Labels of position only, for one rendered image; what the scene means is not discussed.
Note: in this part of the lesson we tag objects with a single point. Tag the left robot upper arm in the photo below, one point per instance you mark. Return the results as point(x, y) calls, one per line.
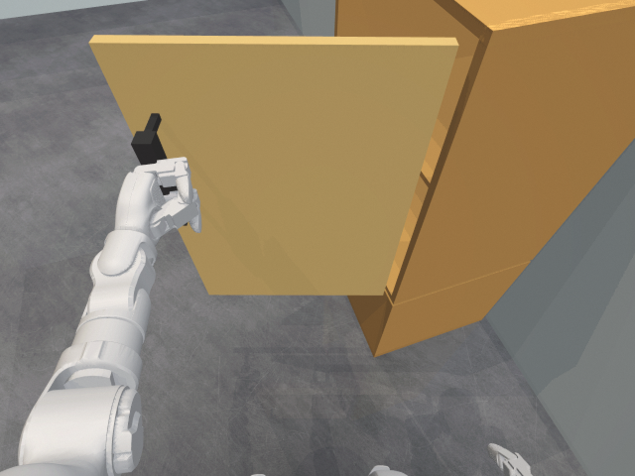
point(94, 431)

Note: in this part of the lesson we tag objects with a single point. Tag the robot left forearm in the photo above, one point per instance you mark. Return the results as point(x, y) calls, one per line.
point(108, 341)

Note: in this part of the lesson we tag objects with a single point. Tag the right robot hand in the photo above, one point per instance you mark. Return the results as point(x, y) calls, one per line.
point(511, 464)

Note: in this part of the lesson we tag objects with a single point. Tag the right robot shin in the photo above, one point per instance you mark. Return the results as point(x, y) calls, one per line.
point(379, 467)

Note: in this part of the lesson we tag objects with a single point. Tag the cupboard door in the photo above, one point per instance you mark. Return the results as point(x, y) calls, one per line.
point(305, 151)

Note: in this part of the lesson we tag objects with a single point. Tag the left robot hand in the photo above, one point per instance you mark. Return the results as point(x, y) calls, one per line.
point(141, 205)

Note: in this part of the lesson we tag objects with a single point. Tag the handle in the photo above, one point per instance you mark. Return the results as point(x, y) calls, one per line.
point(148, 148)

